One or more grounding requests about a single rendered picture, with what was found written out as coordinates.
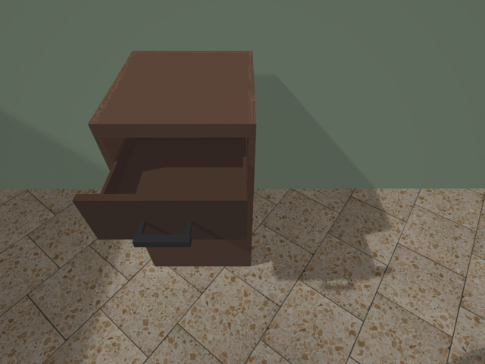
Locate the handle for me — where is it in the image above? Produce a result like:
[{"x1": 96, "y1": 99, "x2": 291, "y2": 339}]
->
[{"x1": 132, "y1": 221, "x2": 192, "y2": 247}]

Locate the cabinet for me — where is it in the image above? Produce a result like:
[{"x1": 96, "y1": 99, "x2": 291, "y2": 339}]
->
[{"x1": 88, "y1": 51, "x2": 256, "y2": 266}]

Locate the drawer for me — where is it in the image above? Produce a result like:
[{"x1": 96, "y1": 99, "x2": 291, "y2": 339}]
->
[{"x1": 72, "y1": 138, "x2": 248, "y2": 240}]

